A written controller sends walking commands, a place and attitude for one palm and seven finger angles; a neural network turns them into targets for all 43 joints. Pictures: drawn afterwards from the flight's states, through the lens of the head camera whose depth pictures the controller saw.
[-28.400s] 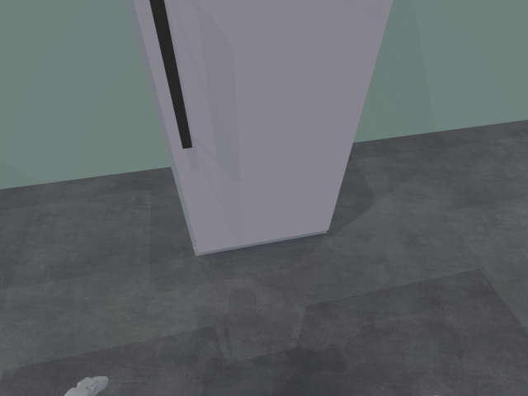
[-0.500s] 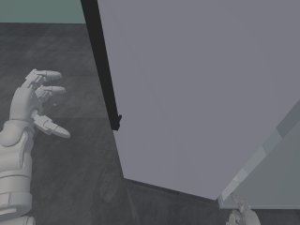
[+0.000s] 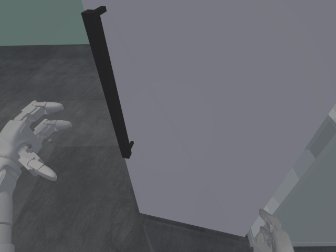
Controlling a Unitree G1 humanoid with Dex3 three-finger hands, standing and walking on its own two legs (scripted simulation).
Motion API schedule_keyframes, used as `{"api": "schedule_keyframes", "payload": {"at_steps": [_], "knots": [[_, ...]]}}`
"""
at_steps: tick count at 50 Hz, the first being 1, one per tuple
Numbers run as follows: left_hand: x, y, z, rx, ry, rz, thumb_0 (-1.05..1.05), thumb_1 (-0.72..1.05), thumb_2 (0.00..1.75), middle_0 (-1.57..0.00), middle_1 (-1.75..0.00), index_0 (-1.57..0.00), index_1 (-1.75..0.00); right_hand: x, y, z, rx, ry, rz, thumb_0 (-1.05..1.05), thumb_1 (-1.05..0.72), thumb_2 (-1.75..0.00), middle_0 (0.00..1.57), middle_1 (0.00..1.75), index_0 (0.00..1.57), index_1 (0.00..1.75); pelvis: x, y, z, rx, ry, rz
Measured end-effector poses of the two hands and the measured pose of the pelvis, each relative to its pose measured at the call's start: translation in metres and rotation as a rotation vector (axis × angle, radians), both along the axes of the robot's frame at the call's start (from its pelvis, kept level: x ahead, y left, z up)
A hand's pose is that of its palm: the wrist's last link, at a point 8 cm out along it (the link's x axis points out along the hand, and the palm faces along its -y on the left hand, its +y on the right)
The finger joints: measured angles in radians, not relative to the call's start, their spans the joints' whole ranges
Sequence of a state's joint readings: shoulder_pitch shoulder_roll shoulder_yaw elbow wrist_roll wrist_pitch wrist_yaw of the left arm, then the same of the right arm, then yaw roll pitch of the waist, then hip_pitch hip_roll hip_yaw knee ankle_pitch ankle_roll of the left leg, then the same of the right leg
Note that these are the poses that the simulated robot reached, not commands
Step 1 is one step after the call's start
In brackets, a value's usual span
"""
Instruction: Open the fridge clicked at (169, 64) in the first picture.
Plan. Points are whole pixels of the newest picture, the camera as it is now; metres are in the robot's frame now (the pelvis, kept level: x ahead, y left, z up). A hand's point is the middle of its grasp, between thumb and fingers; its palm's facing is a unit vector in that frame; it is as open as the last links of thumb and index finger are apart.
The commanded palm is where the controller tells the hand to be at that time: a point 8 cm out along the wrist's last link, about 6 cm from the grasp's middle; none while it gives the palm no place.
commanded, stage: draw the hand back to the body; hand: left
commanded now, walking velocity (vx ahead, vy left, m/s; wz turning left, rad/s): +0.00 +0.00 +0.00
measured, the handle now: (117, 98) +0.46 +0.18 +0.15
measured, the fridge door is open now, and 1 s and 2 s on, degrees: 77 77 77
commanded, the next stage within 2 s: step back with the hand held close in 1.32 s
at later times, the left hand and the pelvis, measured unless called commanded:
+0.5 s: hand (26, 172) +0.22 +0.30 +0.15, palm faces +0.44 -0.86 -0.26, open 13.1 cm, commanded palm +0.17 +0.32 +0.17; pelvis -0.01 +0.02 +0.01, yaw +1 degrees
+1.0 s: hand (20, 181) +0.19 +0.29 +0.16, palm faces +0.46 -0.81 -0.38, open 8.3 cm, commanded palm +0.15 +0.32 +0.18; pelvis +0.01 +0.02 +0.01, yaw +0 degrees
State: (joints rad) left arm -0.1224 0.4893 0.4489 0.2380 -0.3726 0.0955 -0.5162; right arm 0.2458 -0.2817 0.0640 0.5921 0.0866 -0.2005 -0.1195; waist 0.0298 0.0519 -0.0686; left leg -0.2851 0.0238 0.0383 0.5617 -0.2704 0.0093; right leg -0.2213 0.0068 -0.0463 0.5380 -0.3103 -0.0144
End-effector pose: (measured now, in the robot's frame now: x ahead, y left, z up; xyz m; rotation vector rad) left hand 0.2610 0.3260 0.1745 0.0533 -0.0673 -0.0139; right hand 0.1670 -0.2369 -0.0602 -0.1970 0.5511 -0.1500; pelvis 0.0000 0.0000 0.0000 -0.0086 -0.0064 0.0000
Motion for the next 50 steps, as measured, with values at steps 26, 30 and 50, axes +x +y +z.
{"api": "schedule_keyframes", "payload": {"at_steps": [26, 30, 50], "knots": [[-0.086, 0.008, -0.014, 0.238, -0.049, 0.481, -0.01, -0.16, 0.38, -0.24, -0.93, -0.24, -0.92, -0.001, 0.041, -0.006, -0.021, 0.087, 0.112, 0.01, -0.9, -0.9, 0.2, 0.3, 0.2, 0.3, -0.012, 0.016, 0.007, -0.002, -0.053, 0.009], [-0.09, 0.007, -0.009, 0.267, -0.071, 0.501, -0.01, -0.02, 0.45, -0.24, -0.84, -0.24, -0.84, -0.006, 0.041, -0.011, -0.026, 0.125, 0.097, 0.02, -0.9, -0.9, 0.2, 0.3, 0.2, 0.3, -0.007, 0.019, 0.008, 0.001, -0.065, 0.007], [-0.111, -0.003, 0.002, 0.363, -0.067, 0.487, 0.01, 0.69, 0.8, -0.22, -0.43, -0.22, -0.42, 0.021, 0.034, 0.0, -0.024, 0.098, 0.089, 0.02, -0.9, -0.9, 0.2, 0.3, 0.2, 0.3, 0.009, 0.017, 0.011, 0.002, -0.078, -0.003]]}}
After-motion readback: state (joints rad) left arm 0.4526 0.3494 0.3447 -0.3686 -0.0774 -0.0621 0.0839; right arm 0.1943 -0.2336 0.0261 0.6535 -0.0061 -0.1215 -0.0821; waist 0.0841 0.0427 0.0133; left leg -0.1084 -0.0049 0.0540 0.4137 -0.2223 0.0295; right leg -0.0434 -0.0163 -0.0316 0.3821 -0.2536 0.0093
